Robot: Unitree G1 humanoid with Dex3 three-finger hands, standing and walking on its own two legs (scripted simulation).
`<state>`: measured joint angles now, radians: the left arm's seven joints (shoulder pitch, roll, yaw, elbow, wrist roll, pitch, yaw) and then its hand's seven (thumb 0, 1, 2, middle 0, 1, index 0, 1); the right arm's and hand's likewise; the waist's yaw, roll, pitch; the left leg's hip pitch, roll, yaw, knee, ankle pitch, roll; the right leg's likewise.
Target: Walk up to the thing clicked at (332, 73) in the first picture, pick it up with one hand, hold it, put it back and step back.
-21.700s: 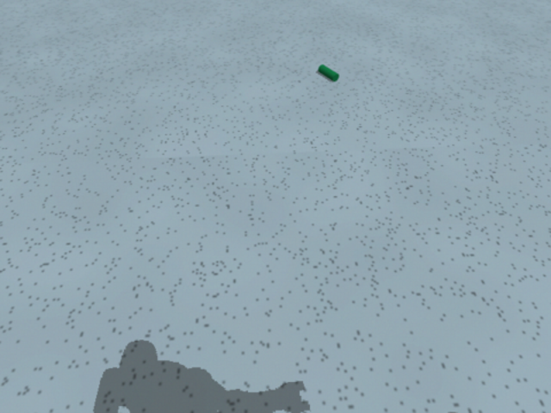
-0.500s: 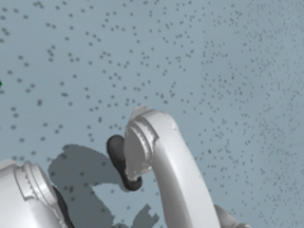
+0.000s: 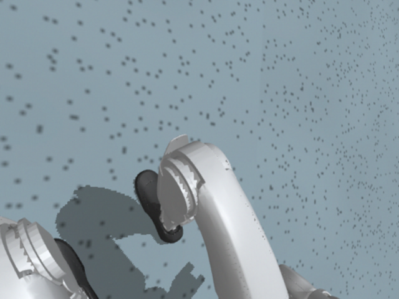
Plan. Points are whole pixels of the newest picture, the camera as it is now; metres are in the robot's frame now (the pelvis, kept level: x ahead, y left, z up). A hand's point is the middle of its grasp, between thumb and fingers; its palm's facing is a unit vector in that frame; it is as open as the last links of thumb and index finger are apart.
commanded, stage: close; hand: left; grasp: from above
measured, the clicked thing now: out of the picture +0.50 +0.25 -0.29
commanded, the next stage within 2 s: settle in 0.96 s
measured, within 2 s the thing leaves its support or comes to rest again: leaves its support in 1.38 s
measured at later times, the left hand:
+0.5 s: hand out of the picture +0.49 +0.26 -0.26, palm faces -0.43 -0.10 -0.90, open 9.9 cm
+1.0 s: hand out of the picture +0.49 +0.26 -0.26, palm faces -0.43 -0.11 -0.89, open 8.6 cm
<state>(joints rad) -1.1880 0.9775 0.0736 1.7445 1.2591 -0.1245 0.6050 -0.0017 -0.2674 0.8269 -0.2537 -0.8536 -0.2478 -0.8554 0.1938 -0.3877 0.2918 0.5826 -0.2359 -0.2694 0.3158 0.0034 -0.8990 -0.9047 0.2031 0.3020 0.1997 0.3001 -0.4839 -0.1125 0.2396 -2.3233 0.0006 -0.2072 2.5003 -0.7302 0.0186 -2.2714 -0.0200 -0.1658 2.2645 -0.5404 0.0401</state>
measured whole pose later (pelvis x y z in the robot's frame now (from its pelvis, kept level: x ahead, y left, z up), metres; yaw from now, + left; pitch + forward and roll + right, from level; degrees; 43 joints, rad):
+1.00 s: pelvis +0.00 +0.00 +0.00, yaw +0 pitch +29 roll -15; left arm -1.16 1.00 0.07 1.73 1.29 -0.17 0.61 0.00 0.28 0.34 -0.69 -0.56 -0.72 -0.49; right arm 0.20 -0.39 0.31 0.57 -0.24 -0.26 0.28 0.00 -0.90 -0.90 0.20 0.30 0.20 0.30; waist -0.48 -0.13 0.23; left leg -2.31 0.00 -0.22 2.49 -0.72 0.02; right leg -2.25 -0.02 -0.18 2.25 -0.53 0.04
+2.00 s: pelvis +0.00 -0.01 +0.03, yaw +6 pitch +35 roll -8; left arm -1.07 0.70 -0.01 1.45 1.23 -0.13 0.36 -0.01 0.31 0.13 -0.89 -0.27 -0.90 -0.22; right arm 0.20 -0.33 0.11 0.67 -0.15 -0.11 0.20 0.00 -0.90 -0.90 0.20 0.30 0.20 0.30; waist -0.34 0.01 -0.01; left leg -2.28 -0.02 -0.12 2.37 -0.70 0.01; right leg -2.27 -0.05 -0.09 2.22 -0.56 0.01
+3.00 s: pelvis +0.02 +0.00 +0.23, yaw +11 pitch +29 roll -2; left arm -0.55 0.48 -0.14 0.85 1.00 0.03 0.13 -0.01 0.21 0.28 -0.94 -0.21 -0.93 -0.23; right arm 0.17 -0.25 -0.02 0.66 0.03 0.06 -0.02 0.01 -0.91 -0.91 0.21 0.30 0.20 0.30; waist -0.13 0.05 -0.20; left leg -1.56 0.00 -0.02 1.69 -0.64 0.01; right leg -1.59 -0.04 -0.02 1.62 -0.53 0.02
